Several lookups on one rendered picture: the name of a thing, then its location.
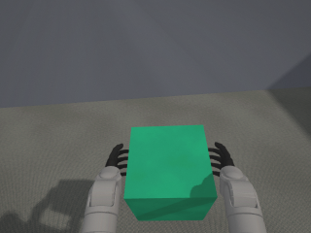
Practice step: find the right robot forearm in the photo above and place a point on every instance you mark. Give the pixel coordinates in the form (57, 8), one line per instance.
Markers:
(242, 208)

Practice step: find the robot right hand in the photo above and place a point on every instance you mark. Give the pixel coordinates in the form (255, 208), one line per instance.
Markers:
(224, 158)

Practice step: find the left robot forearm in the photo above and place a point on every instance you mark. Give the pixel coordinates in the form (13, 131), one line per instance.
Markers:
(103, 202)

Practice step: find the carton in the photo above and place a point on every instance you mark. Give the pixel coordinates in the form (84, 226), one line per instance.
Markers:
(169, 174)

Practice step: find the robot left hand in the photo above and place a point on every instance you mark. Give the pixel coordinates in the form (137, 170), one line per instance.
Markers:
(114, 158)

